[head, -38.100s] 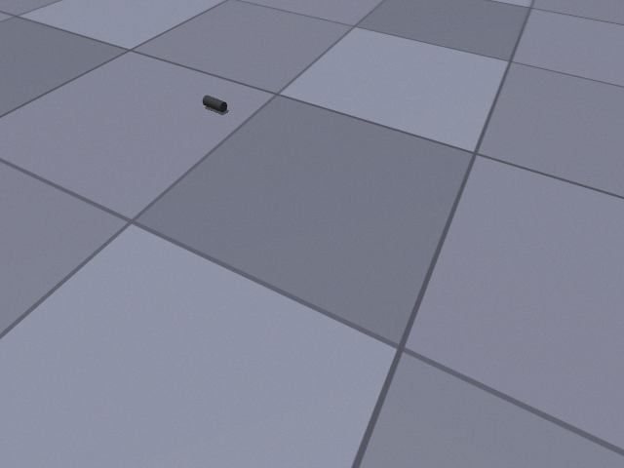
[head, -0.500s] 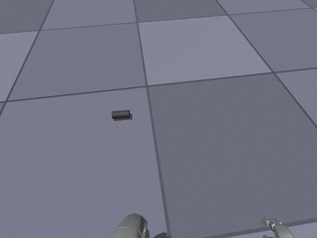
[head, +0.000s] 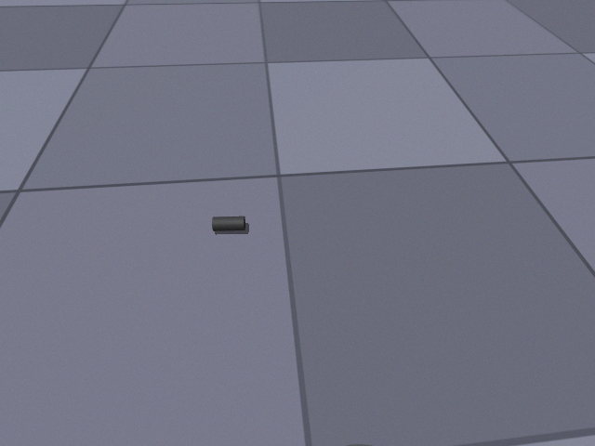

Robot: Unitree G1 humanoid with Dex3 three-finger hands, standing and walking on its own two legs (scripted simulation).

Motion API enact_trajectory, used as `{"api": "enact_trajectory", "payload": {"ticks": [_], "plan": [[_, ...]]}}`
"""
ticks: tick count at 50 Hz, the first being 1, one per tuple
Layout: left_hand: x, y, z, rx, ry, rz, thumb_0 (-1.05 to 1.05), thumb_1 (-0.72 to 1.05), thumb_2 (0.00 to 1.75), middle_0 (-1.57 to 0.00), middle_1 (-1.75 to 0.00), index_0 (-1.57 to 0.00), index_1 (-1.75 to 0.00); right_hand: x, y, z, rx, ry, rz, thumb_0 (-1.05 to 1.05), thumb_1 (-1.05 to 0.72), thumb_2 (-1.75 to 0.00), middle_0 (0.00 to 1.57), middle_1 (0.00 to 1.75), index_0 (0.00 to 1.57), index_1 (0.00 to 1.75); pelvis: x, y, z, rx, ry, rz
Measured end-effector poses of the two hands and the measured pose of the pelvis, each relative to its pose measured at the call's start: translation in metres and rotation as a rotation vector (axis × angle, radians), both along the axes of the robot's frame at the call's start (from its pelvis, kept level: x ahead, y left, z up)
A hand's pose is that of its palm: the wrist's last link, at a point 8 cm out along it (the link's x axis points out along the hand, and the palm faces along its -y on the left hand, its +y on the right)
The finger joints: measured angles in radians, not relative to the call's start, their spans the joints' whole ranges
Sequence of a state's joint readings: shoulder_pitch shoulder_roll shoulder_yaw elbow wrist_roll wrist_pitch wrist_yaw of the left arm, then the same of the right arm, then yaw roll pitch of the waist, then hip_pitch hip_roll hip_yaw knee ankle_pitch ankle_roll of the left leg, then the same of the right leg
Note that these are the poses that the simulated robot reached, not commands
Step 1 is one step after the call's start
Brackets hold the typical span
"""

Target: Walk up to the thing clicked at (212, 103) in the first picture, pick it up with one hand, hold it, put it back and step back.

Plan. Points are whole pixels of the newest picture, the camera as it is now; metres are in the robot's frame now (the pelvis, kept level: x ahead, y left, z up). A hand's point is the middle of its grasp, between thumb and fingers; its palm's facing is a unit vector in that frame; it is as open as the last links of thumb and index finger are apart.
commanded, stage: step back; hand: left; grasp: from above
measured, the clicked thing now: (229, 223) +1.10 +0.28 -0.73
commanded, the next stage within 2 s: stand in 0.56 s
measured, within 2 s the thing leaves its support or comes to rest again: neither
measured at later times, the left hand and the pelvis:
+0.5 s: hand out of the picture +0.12 +0.28 -0.15, palm faces +0.04 -0.93 -0.36, open 7.4 cm; pelvis +0.04 +0.01 +0.00, yaw +1 degrees
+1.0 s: hand out of the picture +0.12 +0.27 -0.14, palm faces -0.02 -0.94 -0.33, open 7.4 cm; pelvis +0.03 +0.02 +0.02, yaw +0 degrees
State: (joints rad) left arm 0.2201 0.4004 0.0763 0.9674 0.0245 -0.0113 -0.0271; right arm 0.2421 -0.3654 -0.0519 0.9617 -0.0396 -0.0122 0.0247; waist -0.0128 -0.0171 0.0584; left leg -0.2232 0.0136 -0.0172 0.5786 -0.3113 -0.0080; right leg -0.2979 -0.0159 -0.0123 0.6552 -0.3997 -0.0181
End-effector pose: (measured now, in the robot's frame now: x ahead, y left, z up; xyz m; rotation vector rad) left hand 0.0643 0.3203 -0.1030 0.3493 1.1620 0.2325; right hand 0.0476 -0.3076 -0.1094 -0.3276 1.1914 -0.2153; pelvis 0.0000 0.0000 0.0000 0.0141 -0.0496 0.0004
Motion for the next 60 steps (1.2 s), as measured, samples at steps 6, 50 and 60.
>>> {"api": "enact_trajectory", "payload": {"ticks": [6, 50, 60], "plan": [[0.007, -0.019, 0.001, 0.004, -0.036, 0.028, 0.01, 0.91, 0.9, -0.21, -0.3, -0.2, -0.3, 0.026, -0.012, -0.01, -0.005, 0.023, 0.015, 0.0, -0.9, -0.9, 0.21, 0.3, 0.2, 0.3, 0.012, -0.01, -0.003, -0.02, -0.004, 0.018], [0.046, -0.006, 0.002, -0.06, 0.03, -0.004, 0.01, 0.91, 0.9, -0.21, -0.3, -0.2, -0.3, 0.07, 0.032, 0.015, 0.027, -0.001, 0.001, 0.0, -0.9, -0.9, 0.2, 0.3, 0.2, 0.3, 0.033, 0.019, 0.02, -0.017, -0.012, 0.001], [0.025, -0.004, 0.0, -0.055, 0.081, 0.005, 0.01, 0.91, 0.9, -0.21, -0.3, -0.2, -0.3, 0.04, 0.03, 0.008, 0.03, 0.068, -0.017, 0.0, -0.9, -0.9, 0.2, 0.3, 0.2, 0.3, 0.029, 0.019, 0.02, -0.016, -0.001, 0.003]]}}
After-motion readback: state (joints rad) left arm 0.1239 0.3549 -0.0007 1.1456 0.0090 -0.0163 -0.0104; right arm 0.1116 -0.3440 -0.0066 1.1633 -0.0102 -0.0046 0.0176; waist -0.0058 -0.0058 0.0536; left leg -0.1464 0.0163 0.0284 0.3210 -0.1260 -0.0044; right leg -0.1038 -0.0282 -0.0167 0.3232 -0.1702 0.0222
